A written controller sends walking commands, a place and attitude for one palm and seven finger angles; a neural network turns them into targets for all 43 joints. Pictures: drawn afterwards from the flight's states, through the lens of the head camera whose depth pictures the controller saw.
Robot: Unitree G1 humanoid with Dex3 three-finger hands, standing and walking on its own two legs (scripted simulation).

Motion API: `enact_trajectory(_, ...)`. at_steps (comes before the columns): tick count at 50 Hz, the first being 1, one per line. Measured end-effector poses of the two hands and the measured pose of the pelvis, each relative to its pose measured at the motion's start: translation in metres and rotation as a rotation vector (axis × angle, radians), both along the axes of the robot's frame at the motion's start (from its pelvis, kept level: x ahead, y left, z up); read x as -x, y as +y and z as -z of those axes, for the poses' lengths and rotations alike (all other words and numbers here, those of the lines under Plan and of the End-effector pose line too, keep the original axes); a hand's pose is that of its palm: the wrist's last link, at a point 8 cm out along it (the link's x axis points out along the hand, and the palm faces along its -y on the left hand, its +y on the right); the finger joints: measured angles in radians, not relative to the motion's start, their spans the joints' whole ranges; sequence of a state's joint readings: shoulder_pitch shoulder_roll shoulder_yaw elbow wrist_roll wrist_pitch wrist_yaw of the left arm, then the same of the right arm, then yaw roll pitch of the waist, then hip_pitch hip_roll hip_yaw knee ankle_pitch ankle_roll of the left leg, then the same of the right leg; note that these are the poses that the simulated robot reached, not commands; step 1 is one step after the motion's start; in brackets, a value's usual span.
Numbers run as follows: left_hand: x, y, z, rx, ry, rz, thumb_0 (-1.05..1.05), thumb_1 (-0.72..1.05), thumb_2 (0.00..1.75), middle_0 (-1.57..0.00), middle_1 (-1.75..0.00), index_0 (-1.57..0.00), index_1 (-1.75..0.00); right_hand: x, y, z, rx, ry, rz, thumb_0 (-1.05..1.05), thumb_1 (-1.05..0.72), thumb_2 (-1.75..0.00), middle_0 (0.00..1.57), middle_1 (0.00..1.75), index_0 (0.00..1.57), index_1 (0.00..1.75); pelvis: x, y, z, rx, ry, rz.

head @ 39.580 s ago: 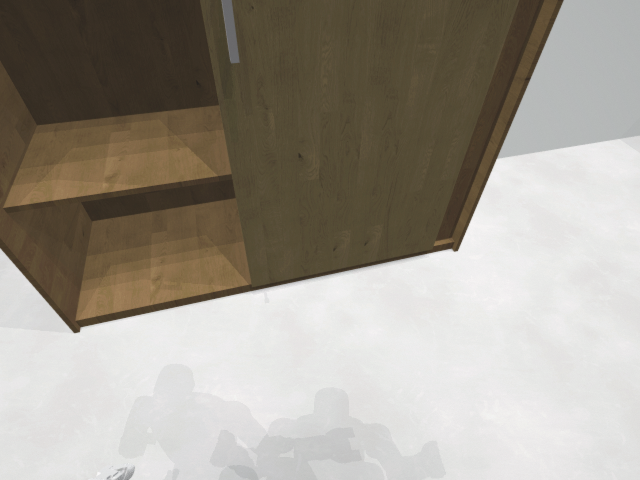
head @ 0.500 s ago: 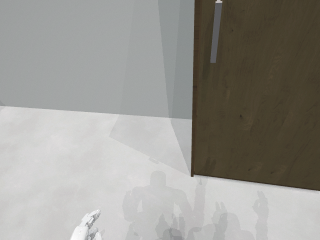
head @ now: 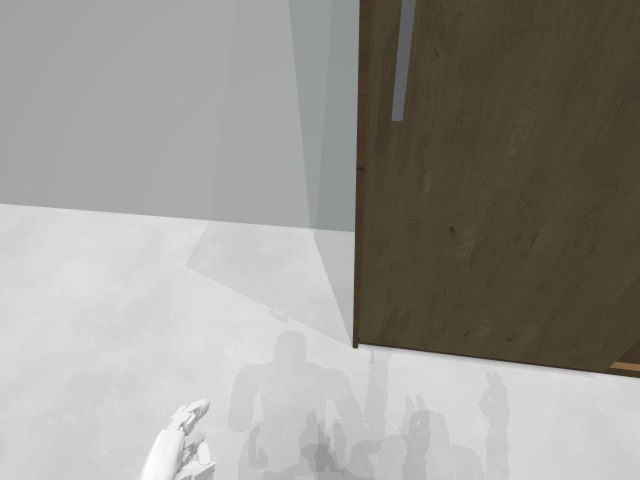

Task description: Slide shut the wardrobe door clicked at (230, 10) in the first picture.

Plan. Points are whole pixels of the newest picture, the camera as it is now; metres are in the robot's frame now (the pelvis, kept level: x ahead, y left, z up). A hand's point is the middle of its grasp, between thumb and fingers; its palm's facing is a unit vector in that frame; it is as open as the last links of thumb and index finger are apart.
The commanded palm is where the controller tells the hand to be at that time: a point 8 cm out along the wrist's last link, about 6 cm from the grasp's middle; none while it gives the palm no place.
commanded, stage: stop stepping back and stand still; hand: right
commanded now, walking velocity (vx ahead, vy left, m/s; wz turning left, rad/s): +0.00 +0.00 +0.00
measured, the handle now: (402, 58) +0.67 -0.10 +0.23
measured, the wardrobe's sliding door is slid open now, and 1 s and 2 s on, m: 0.00 0.00 0.00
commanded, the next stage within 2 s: let the arm hang, fingers relaxed in 0.34 s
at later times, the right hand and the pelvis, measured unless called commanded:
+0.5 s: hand (617, 367) +0.22 -0.27 +0.12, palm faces +0.31 +0.80 -0.51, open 7.4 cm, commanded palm none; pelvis +0.01 +0.00 +0.00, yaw -1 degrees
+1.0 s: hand out of the picture -0.02 -0.22 -0.16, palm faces +0.01 +0.97 -0.24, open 7.2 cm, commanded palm none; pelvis -0.01 -0.01 +0.01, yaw -1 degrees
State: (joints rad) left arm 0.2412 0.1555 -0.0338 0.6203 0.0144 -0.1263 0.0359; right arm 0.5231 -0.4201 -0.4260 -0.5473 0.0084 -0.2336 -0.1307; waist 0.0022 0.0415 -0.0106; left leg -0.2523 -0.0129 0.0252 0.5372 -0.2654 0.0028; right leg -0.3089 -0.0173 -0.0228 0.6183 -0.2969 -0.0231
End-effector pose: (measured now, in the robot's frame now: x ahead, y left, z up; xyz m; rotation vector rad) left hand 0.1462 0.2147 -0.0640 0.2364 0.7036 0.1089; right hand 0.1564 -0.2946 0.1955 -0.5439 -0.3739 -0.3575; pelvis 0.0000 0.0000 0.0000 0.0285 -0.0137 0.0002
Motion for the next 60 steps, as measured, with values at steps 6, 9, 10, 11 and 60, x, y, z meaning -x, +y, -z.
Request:
enact_trajectory(6, -0.015, 0.002, 0.001, -0.001, 0.017, -0.039, 0.01, 0.9, 0.9, -0.21, -0.3, -0.2, -0.3, -0.013, -0.02, 0.007, -0.018, 0.073, 0.061, 0.01, -0.88, -0.9, 0.22, 0.3, 0.21, 0.31, -0.011, -0.008, -0.004, 0.011, 0.01, -0.008)
enact_trajectory(9, -0.022, 0.003, 0.0, -0.004, 0.011, -0.042, 0.01, 0.9, 0.9, -0.21, -0.3, -0.2, -0.3, -0.019, -0.023, 0.013, -0.038, 0.108, 0.086, 0.01, -0.89, -0.9, 0.21, 0.3, 0.21, 0.31, -0.014, -0.009, -0.005, 0.018, 0.011, -0.007)
enact_trajectory(10, -0.024, 0.003, -0.001, -0.004, 0.01, -0.04, 0.01, 0.9, 0.9, -0.21, -0.3, -0.2, -0.3, -0.02, -0.022, 0.015, -0.044, 0.116, 0.087, 0.01, -0.89, -0.9, 0.21, 0.3, 0.21, 0.31, -0.014, -0.009, -0.006, 0.019, 0.012, -0.006)
enact_trajectory(11, -0.025, 0.004, -0.001, -0.004, 0.008, -0.037, 0.01, 0.9, 0.9, -0.21, -0.3, -0.2, -0.3, -0.021, -0.02, 0.016, -0.049, 0.122, 0.085, 0.01, -0.89, -0.9, 0.21, 0.3, 0.21, 0.3, -0.015, -0.008, -0.006, 0.02, 0.012, -0.005)
enact_trajectory(60, 0.126, 0.017, 0.065, 0.034, 0.631, -0.139, 0.01, 0.9, 0.9, -0.2, -0.3, -0.2, -0.3, 0.137, 0.003, 0.312, -0.502, 1.619, 0.329, 0.0, -0.91, -0.9, 0.2, 0.3, 0.2, 0.3, 0.004, -0.016, -0.013, 0.017, -0.003, 0.008)
